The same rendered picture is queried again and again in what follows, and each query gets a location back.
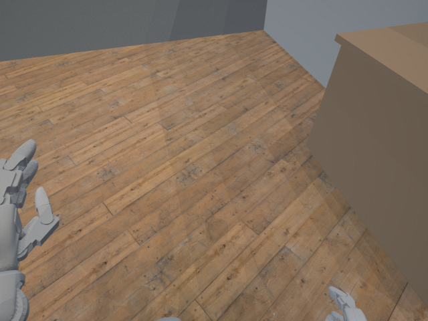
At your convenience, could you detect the robot right hand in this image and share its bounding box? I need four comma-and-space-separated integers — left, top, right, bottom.
326, 286, 367, 321

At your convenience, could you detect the robot left forearm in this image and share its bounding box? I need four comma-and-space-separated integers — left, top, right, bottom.
0, 270, 29, 321

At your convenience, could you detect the counter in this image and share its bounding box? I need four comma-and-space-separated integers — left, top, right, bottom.
306, 22, 428, 308

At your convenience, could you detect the robot left hand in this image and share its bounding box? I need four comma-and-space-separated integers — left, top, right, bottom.
0, 139, 60, 272

